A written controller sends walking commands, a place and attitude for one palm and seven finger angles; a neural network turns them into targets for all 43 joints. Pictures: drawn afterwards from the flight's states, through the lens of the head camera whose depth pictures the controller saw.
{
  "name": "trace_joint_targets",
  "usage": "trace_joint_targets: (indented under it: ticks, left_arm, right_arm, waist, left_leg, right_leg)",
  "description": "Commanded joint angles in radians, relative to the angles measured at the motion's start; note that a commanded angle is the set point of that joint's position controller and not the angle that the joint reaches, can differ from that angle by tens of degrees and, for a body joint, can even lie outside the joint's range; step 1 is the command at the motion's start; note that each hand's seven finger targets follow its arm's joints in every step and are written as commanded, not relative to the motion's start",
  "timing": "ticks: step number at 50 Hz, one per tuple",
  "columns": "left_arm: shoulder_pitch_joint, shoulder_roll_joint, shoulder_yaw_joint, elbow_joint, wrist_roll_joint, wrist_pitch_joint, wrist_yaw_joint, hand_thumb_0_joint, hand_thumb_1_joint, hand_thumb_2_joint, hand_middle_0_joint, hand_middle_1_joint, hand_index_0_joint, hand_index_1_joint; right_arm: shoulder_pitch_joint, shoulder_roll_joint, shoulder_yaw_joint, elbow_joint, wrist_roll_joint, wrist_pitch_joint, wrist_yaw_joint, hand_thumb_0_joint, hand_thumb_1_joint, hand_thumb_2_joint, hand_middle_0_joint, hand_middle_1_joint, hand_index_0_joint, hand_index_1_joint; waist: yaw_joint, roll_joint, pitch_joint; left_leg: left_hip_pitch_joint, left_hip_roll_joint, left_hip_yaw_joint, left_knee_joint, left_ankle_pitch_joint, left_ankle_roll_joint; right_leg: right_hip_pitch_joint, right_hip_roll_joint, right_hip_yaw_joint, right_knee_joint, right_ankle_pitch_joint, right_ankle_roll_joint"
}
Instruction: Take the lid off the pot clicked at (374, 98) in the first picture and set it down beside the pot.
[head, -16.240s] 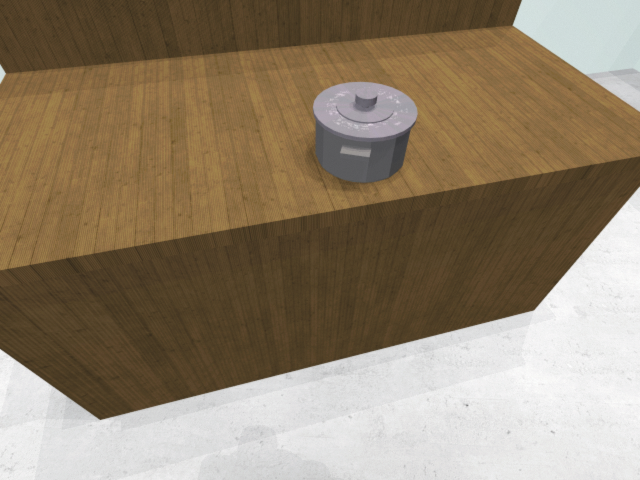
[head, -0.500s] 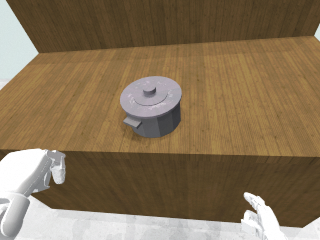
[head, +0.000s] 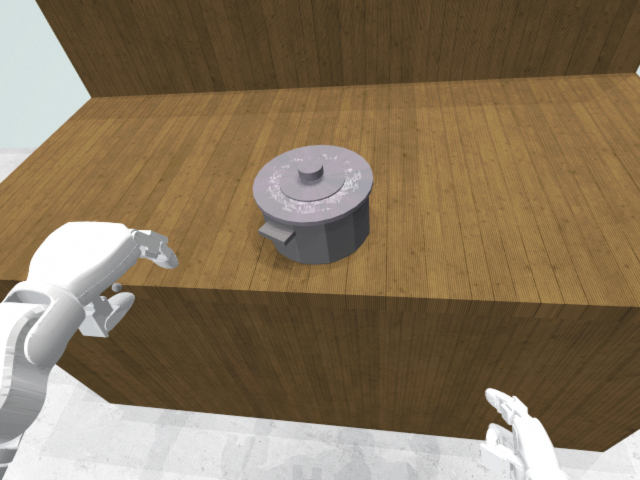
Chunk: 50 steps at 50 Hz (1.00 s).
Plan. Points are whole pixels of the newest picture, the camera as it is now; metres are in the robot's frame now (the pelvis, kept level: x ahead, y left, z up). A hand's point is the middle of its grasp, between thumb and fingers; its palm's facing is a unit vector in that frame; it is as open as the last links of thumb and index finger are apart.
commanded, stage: reach forward and open the fingers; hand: left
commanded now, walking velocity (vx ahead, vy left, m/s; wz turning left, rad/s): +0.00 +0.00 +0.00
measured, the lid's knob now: (310, 169) +0.54 +0.08 +0.11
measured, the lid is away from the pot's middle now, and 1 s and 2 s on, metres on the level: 0.00 0.00 0.00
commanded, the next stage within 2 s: move the open hand above the knob in 0.28 s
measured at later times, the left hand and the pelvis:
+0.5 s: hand (147, 248) +0.31 +0.23 +0.17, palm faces -0.07 +0.00 -1.00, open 9.9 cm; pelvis -0.01 +0.01 +0.00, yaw +0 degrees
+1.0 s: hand (200, 201) +0.38 +0.18 +0.18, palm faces -0.09 -0.04 -0.99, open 9.9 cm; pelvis +0.01 -0.01 +0.00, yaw +0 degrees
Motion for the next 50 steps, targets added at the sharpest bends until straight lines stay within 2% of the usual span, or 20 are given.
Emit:
trace_joint_targets:
  ticks: [1, 4, 5, 9, 10, 13, 15, 19, 21, 23, 25, 28, 29, 32, 36, 40, 44, 47, 49, 50]
  left_arm:
    - [-0.209, 0.227, 0.158, -0.039, -0.017, 0.042, 0.025, 0.000, -0.310, 1.502, -0.853, -0.081, -0.853, -0.081]
    - [-0.355, 0.196, 0.084, -0.080, -0.009, 0.059, 0.005, 0.000, -0.313, 1.510, -0.855, -0.081, -0.855, -0.081]
    - [-0.359, 0.219, 0.106, -0.073, -0.007, 0.054, 0.008, 0.000, -0.314, 1.514, -0.855, -0.081, -0.855, -0.081]
    - [-0.487, 0.332, 0.161, -0.185, 0.035, 0.033, 0.004, 0.000, -0.316, 1.519, -0.856, -0.081, -0.856, -0.081]
    - [-0.476, 0.338, 0.181, -0.112, 0.037, 0.036, 0.009, 0.000, -0.316, 1.519, -0.856, -0.081, -0.856, -0.081]
    - [-0.456, 0.312, 0.192, 0.062, 0.029, 0.077, 0.008, 0.000, -0.316, 1.520, -0.857, -0.081, -0.857, -0.081]
    - [-0.502, 0.232, 0.103, 0.088, 0.016, 0.085, -0.011, 0.000, -0.318, 1.525, -0.857, -0.081, -0.857, -0.081]
    - [-0.538, 0.147, -0.006, -0.106, 0.007, 0.071, -0.036, 0.000, -0.323, 1.544, -0.861, -0.081, -0.861, -0.081]
    - [-0.566, 0.189, 0.022, -0.068, 0.021, 0.085, -0.028, 0.000, -0.323, 1.544, -0.861, -0.081, -0.861, -0.081]
    - [-0.656, 0.303, 0.117, -0.001, 0.049, 0.097, -0.012, 0.000, -0.323, 1.544, -0.861, -0.081, -0.861, -0.081]
    - [-0.754, 0.336, 0.124, 0.070, 0.078, 0.101, -0.013, 0.000, -0.323, 1.544, -0.861, -0.081, -0.861, -0.081]
    - [-0.747, 0.259, 0.079, 0.052, 0.057, 0.108, -0.017, 0.000, -0.323, 1.544, -0.861, -0.081, -0.861, -0.081]
    - [-0.744, 0.187, 0.002, 0.045, 0.050, 0.114, -0.034, 0.000, -0.323, 1.544, -0.861, -0.081, -0.861, -0.081]
    - [-0.654, 0.095, -0.065, 0.070, 0.035, 0.138, -0.051, 0.000, -0.323, 1.544, -0.861, -0.081, -0.861, -0.081]
    - [-0.768, 0.178, -0.026, 0.085, 0.069, 0.156, -0.054, 0.000, -0.323, 1.544, -0.861, -0.081, -0.861, -0.081]
    - [-0.907, 0.305, 0.068, 0.035, 0.090, 0.152, -0.035, 0.000, -0.323, 1.544, -0.861, -0.081, -0.861, -0.081]
    - [-0.810, 0.150, -0.037, 0.212, 0.068, 0.188, -0.056, 0.000, -0.323, 1.544, -0.861, -0.081, -0.861, -0.081]
    - [-0.820, 0.019, -0.166, 0.184, 0.060, 0.199, -0.071, 0.000, -0.323, 1.544, -0.861, -0.081, -0.861, -0.081]
    - [-0.864, -0.010, -0.207, 0.152, 0.063, 0.197, -0.076, 0.000, -0.323, 1.544, -0.861, -0.081, -0.861, -0.081]
    - [-0.926, 0.051, -0.167, 0.134, 0.076, 0.197, -0.069, 0.000, -0.323, 1.544, -0.861, -0.081, -0.861, -0.081]
  right_arm:
    - [-0.154, -0.106, -0.031, -0.171, 0.012, -0.042, 0.004, 0.000, -0.900, -0.900, 0.200, 0.300, 0.200, 0.300]
    - [-0.181, -0.104, -0.020, -0.191, 0.022, -0.039, 0.007, 0.000, -0.900, -0.900, 0.200, 0.300, 0.200, 0.300]
    - [-0.171, -0.104, -0.028, -0.193, 0.020, -0.046, 0.003, 0.000, -0.900, -0.900, 0.200, 0.300, 0.200, 0.300]
    - [-0.182, -0.088, -0.015, -0.197, 0.007, -0.075, -0.001, 0.000, -0.900, -0.900, 0.200, 0.300, 0.200, 0.300]
    - [-0.163, -0.090, -0.024, -0.175, 0.008, -0.070, -0.005, 0.000, -0.900, -0.900, 0.200, 0.300, 0.200, 0.300]
    - [-0.136, -0.111, -0.025, -0.167, 0.021, -0.052, 0.001, 0.000, -0.900, -0.900, 0.200, 0.300, 0.200, 0.300]
    - [-0.150, -0.105, -0.020, -0.176, 0.025, -0.040, 0.002, 0.000, -0.900, -0.900, 0.200, 0.300, 0.200, 0.300]
    - [-0.187, -0.087, -0.015, -0.220, 0.024, -0.059, 0.017, 0.000, -0.900, -0.900, 0.200, 0.300, 0.200, 0.300]
    - [-0.172, -0.096, -0.021, -0.197, 0.020, -0.056, 0.012, 0.000, -0.900, -0.900, 0.200, 0.300, 0.200, 0.300]
    - [-0.145, -0.115, -0.020, -0.178, 0.024, -0.053, 0.004, 0.000, -0.900, -0.900, 0.200, 0.300, 0.200, 0.300]
    - [-0.147, -0.107, -0.013, -0.156, 0.017, -0.045, -0.007, 0.000, -0.900, -0.900, 0.200, 0.300, 0.200, 0.300]
    - [-0.152, -0.101, -0.017, -0.176, 0.024, -0.049, 0.007, 0.000, -0.900, -0.900, 0.200, 0.300, 0.200, 0.300]
    - [-0.171, -0.085, -0.007, -0.182, 0.022, -0.044, 0.012, 0.000, -0.900, -0.900, 0.200, 0.300, 0.200, 0.300]
    - [-0.169, -0.096, -0.017, -0.186, 0.026, -0.029, 0.028, 0.000, -0.900, -0.900, 0.200, 0.300, 0.200, 0.300]
    - [-0.174, -0.107, -0.012, -0.182, 0.029, -0.007, 0.026, 0.000, -0.900, -0.900, 0.200, 0.300, 0.200, 0.300]
    - [-0.171, -0.095, -0.014, -0.173, 0.021, -0.023, 0.016, 0.000, -0.900, -0.900, 0.200, 0.300, 0.200, 0.300]
    - [-0.151, -0.091, -0.008, -0.161, 0.029, 0.001, 0.027, 0.000, -0.900, -0.900, 0.200, 0.300, 0.200, 0.300]
    - [-0.178, -0.097, -0.014, -0.181, 0.040, 0.014, 0.036, 0.000, -0.900, -0.900, 0.200, 0.300, 0.200, 0.300]
    - [-0.186, -0.088, -0.011, -0.189, 0.042, 0.013, 0.040, 0.000, -0.900, -0.900, 0.200, 0.300, 0.200, 0.300]
    - [-0.187, -0.096, -0.019, -0.180, 0.043, 0.018, 0.034, 0.000, -0.900, -0.900, 0.200, 0.300, 0.200, 0.300]
  waist:
    - [-0.005, -0.085, -0.162]
    - [-0.019, -0.082, -0.166]
    - [-0.012, -0.099, -0.169]
    - [0.009, -0.001, -0.337]
    - [0.001, -0.026, -0.278]
    - [-0.011, -0.076, -0.169]
    - [-0.011, -0.107, -0.142]
    - [-0.013, -0.034, -0.299]
    - [-0.019, -0.058, -0.245]
    - [-0.032, -0.086, -0.221]
    - [-0.022, -0.087, -0.226]
    - [-0.021, -0.043, -0.298]
    - [-0.018, -0.047, -0.334]
    - [-0.025, -0.097, -0.291]
    - [-0.037, -0.133, -0.257]
    - [-0.014, -0.060, -0.389]
    - [-0.030, -0.157, -0.326]
    - [-0.048, -0.147, -0.265]
    - [-0.058, -0.157, -0.304]
    - [-0.060, -0.147, -0.298]
  left_leg:
    - [0.002, -0.003, 0.000, -0.084, 0.103, 0.012]
    - [0.000, -0.002, -0.005, -0.102, 0.043, 0.012]
    - [0.007, 0.002, -0.012, -0.102, 0.036, 0.016]
    - [0.064, -0.002, -0.035, -0.088, 0.117, 0.019]
    - [0.053, 0.005, -0.038, -0.091, 0.098, 0.016]
    - [0.006, 0.007, -0.036, -0.090, 0.054, 0.010]
    - [-0.019, 0.006, -0.020, -0.110, 0.007, 0.009]
    - [0.066, 0.001, -0.031, -0.092, 0.082, 0.013]
    - [0.045, 0.006, -0.036, -0.099, 0.051, 0.013]
    - [0.031, 0.007, -0.036, -0.080, 0.039, 0.014]
    - [0.009, 0.000, -0.029, -0.092, 0.047, 0.014]
    - [0.054, -0.012, -0.027, -0.051, 0.136, 0.015]
    - [0.058, -0.015, -0.020, -0.064, 0.153, 0.014]
    - [0.039, -0.014, -0.006, -0.057, 0.160, 0.013]
    - [0.002, -0.016, 0.007, -0.058, 0.124, 0.018]
    - [0.050, -0.022, -0.014, -0.040, 0.223, 0.023]
    - [0.006, -0.026, 0.010, -0.034, 0.214, 0.019]
    - [0.004, -0.024, 0.021, -0.040, 0.154, 0.019]
    - [0.024, -0.026, 0.020, -0.031, 0.153, 0.024]
    - [0.032, -0.020, 0.016, -0.035, 0.138, 0.025]
  right_leg:
    - [0.052, 0.018, 0.004, -0.075, 0.042, -0.005]
    - [0.033, 0.018, 0.001, -0.074, -0.031, -0.005]
    - [0.037, 0.020, 0.003, -0.072, -0.041, -0.006]
    - [0.109, 0.015, 0.017, -0.035, 0.014, -0.016]
    - [0.080, 0.019, 0.012, -0.043, 0.002, -0.016]
    - [0.021, 0.033, 0.001, -0.042, -0.028, -0.022]
    - [0.004, 0.023, -0.007, -0.053, -0.065, -0.015]
    - [0.052, 0.018, 0.003, -0.026, 0.008, -0.018]
    - [0.031, 0.021, 0.002, -0.039, -0.010, -0.015]
    - [0.018, 0.032, 0.010, -0.034, -0.029, -0.022]
    - [0.034, 0.021, 0.007, -0.041, -0.038, -0.023]
    - [0.059, 0.023, 0.016, -0.013, 0.061, -0.031]
    - [0.079, 0.015, 0.010, -0.013, 0.075, -0.027]
    - [0.065, 0.012, 0.007, -0.018, 0.114, -0.021]
    - [0.063, 0.011, 0.012, -0.024, 0.092, -0.016]
    - [0.146, 0.007, 0.029, 0.013, 0.186, -0.027]
    - [0.120, 0.009, 0.017, 0.009, 0.208, -0.018]
    - [0.056, 0.004, 0.013, -0.007, 0.159, -0.014]
    - [0.062, 0.007, 0.014, -0.001, 0.149, -0.014]
    - [0.056, 0.007, 0.020, -0.007, 0.136, -0.015]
